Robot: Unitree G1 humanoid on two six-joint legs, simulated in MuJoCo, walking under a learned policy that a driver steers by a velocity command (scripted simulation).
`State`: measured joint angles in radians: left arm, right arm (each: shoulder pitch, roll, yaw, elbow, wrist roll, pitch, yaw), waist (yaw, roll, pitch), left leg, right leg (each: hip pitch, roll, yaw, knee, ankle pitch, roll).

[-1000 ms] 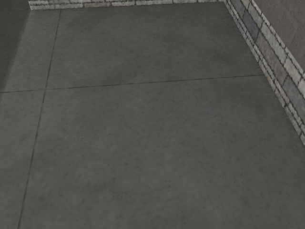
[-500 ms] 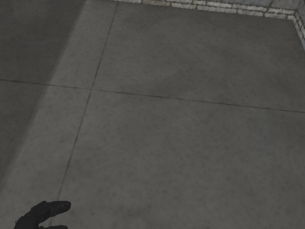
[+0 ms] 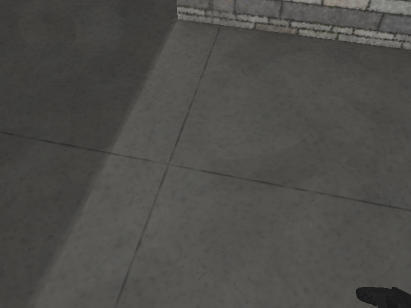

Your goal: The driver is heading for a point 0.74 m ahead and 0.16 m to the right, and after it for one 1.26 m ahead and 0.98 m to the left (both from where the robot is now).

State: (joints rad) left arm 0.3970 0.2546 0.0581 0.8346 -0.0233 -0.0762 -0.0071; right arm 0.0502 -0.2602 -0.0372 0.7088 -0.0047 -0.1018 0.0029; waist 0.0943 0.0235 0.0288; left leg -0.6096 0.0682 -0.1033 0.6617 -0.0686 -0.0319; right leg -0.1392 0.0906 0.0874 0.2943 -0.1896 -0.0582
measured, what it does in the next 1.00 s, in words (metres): walks ahead, turning right: left foot, then right foot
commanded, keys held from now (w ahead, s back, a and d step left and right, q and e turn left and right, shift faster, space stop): w+e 0.74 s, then w+q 0.26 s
